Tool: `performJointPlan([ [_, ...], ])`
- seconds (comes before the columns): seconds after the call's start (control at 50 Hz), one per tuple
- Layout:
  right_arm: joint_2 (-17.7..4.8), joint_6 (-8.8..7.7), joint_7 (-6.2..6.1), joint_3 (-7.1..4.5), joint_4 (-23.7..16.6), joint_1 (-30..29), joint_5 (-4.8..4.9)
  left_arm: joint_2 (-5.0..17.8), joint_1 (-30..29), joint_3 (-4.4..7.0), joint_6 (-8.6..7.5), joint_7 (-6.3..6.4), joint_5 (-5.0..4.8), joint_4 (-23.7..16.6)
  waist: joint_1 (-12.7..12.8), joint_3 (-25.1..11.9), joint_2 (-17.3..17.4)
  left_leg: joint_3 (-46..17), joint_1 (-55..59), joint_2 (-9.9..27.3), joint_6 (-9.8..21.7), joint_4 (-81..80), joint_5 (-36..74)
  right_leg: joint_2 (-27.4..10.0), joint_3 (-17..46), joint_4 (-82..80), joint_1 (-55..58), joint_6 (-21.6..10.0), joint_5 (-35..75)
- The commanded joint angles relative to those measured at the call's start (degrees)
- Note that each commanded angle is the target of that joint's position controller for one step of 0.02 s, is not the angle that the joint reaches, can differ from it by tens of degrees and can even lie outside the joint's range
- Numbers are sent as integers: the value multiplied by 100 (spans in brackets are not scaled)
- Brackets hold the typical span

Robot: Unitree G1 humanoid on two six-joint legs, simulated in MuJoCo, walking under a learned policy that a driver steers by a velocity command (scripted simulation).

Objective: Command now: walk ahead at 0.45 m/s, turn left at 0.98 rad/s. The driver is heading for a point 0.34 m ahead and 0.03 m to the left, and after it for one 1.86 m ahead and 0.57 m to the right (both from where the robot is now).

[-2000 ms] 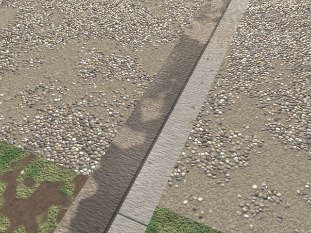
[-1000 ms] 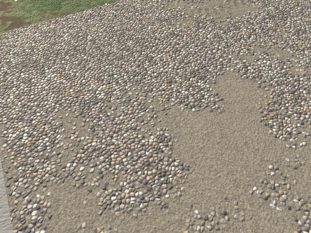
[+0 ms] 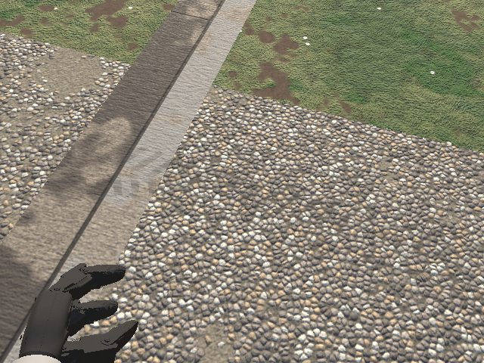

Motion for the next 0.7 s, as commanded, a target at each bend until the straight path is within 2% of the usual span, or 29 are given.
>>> performJointPlan([
  [0.02,-1057,138,-218,-355,-356,-341,72,198,-89,124,50,-47,-115,-345,188,-768,519,-751,-1269,402,-43,-332,2863,1055,-980,-1524,2117,112,1382],
  [0.08,-870,238,-291,-348,-365,-446,55,576,-214,305,34,-80,-230,-439,221,-714,886,-1552,-665,603,-193,301,1814,983,-469,-2284,2160,72,1423],
  [0.1,-825,248,-317,-350,-449,-617,41,704,9,374,8,-67,-220,-369,347,-811,968,-1692,-426,636,-277,712,1808,875,-380,-2439,2307,15,1467],
  [0.12,-781,245,-319,-340,-548,-830,43,750,585,423,-28,-44,-158,-207,649,-1138,965,-1535,-224,480,-472,1455,2051,722,-406,-2774,2908,-77,1987],
  [0.14,-461,247,-273,-226,-669,-773,-23,818,1392,422,-33,-25,-51,-45,890,-1961,582,-1135,-444,291,-700,2932,913,-111,44,-2477,4246,-386,2659],
  [0.16,147,255,-227,-25,-668,139,-267,967,1488,361,22,-25,24,-93,358,-2537,-967,-587,-1546,-184,-866,4456,-3143,-1343,1385,-1735,5531,-756,5925],
  [0.18,-451,244,-130,-102,-611,1341,-32,1035,1583,375,70,-86,145,-1,-90,-3261,-1993,-862,-2248,21,-1051,5762,-2915,-2541,3674,-2007,6051,-1825,4442],
  [0.2,-980,334,-109,-189,-379,1063,33,911,967,383,118,-93,21,-203,16,-3039,-1290,-696,-2456,470,-1223,6313,-2072,-2281,3806,-2458,5533,-2187,1515],
  [0.22,-1174,429,-113,-221,-416,79,-30,412,739,225,214,-81,-17,-281,343,-2297,-504,-231,-2460,579,-1302,6037,-1542,-1499,2749,-2802,4636,-1855,107],
  [0.24,-1044,508,-138,-191,-475,-392,-105,218,673,89,303,-101,-38,-214,343,-1804,7,-28,-2216,595,-1303,5680,-1241,-970,2103,-2978,3737,-1493,-624],
  [0.26,-839,526,-138,-131,-585,-607,-193,272,569,70,353,-150,-110,-99,216,-1227,65,159,-1960,697,-1260,4930,-1119,-549,1705,-3125,2965,-1292,-722],
  [0.28,-655,482,-123,-72,-680,-804,-252,413,545,132,388,-174,-151,-26,161,-804,-59,343,-1720,799,-1185,3958,-1147,-203,1360,-3230,2451,-1129,-587],
  [0.3,-505,409,-140,-27,-714,-931,-276,550,630,214,408,-194,-173,19,200,-682,-233,586,-1423,740,-1148,3192,-1387,-7,1135,-3281,2251,-1092,30],
  [0.32,-428,339,-187,-6,-746,-1059,-273,748,804,311,434,-196,-169,73,276,-758,-426,700,-1310,625,-1137,2683,-1631,-22,1178,-3271,2431,-1221,877],
  [0.34,-403,292,-205,13,-706,-988,-278,809,1011,353,466,-170,-164,137,259,-1139,-496,624,-1110,622,-1101,2305,-1734,-92,1345,-3231,2681,-1346,381],
  [0.36,-472,265,-177,5,-656,-912,-247,866,1124,389,502,-148,-226,136,247,-1369,-594,578,-829,602,-1020,1942,-1630,-147,1574,-3436,2668,-1433,-919],
  [0.38,-628,245,-123,-40,-608,-784,-199,970,1101,429,547,-119,-330,86,138,-1404,-821,585,-436,559,-884,1468,-1375,-198,1813,-3819,2377,-1433,-2185],
  [0.4,-778,208,-61,-81,-527,-635,-178,1050,981,466,598,-80,-411,18,-6,-1232,-1084,651,35,533,-713,883,-1024,-160,1893,-4163,1937,-1316,-2829],
  [0.42,-853,156,-14,-100,-355,-335,-230,1049,818,485,650,-32,-451,-49,-208,-1054,-1187,850,747,498,-540,164,-434,67,1670,-4322,1387,-1027,-2890],
  [0.44,-956,115,-1,-128,-92,243,-376,985,650,497,678,5,-475,-140,-488,-976,-1129,1060,1907,546,-363,-436,20,465,1227,-4192,501,-492,-2709],
  [0.46,-1203,81,-62,-209,113,753,-462,640,710,445,669,10,-535,-181,-637,-1074,-304,540,3076,1353,-193,-754,-368,981,527,-2812,-637,51,-2691],
  [0.48,-1405,22,-73,-302,-91,74,-351,121,684,299,594,0,-627,-385,-379,-977,2042,-1958,2267,3154,249,-1279,-2529,1113,-336,-400,-1415,-251,-2312],
  [0.5,-1138,-97,-123,-197,-430,-811,-320,614,887,412,515,-31,-514,-377,2,-462,1557,-2249,1435,3372,386,-1485,-2669,472,58,585,-1645,-340,-1725],
  [0.52,-833,-195,-194,-123,-540,-1191,-220,661,1177,446,523,-90,-449,-246,290,-332,1349,-1816,1353,3190,183,-1548,-2350,452,-55,1075,-1756,-381,-1298],
  [0.54,-691,-285,-202,-92,-568,-1282,-129,636,1503,437,549,-114,-354,-86,400,-392,1123,-1370,1441,2949,-17,-1571,-1898,346,-190,1442,-1686,-324,-1022],
  [0.56,-713,-332,-202,-94,-522,-1206,-107,605,1627,431,552,-147,-269,-23,417,-399,950,-1000,1440,2835,-105,-1585,-1528,228,-317,1850,-1702,-246,-758],
  [0.58,-763,-372,-195,-85,-490,-1051,-167,544,1609,407,563,-195,-248,-7,350,-291,797,-568,1196,2694,-135,-1685,-1212,106,-445,2193,-1613,-163,-511],
  [0.62,-853,-412,-154,-106,-367,-810,-275,507,1441,376,589,-219,-316,-63,251,-89,676,67,944,2556,-122,-1825,-758,-52,-539,2502,-1597,-19,-100],
  [0.7,-967,-377,-99,-136,-134,-445,-327,437,1000,295,641,-245,-383,-236,61,295,701,942,870,2524,-105,-1940,-281,-341,-626,2108,-1691,91,368],
])
Keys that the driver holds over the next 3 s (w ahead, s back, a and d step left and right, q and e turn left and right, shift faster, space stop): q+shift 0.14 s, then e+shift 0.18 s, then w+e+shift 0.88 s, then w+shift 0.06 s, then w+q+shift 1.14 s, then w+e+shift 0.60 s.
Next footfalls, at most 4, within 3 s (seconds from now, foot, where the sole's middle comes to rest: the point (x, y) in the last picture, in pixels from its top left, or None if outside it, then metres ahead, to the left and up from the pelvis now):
0.14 right None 0.36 -0.11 -0.78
0.44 left None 0.23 0.05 -0.78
0.94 right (333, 306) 0.58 -0.32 -0.78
1.40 left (322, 178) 1.04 -0.38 -0.78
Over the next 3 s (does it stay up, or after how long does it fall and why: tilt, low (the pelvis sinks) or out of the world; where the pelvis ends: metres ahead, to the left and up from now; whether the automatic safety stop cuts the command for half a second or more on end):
stays up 2.19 -0.58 0.00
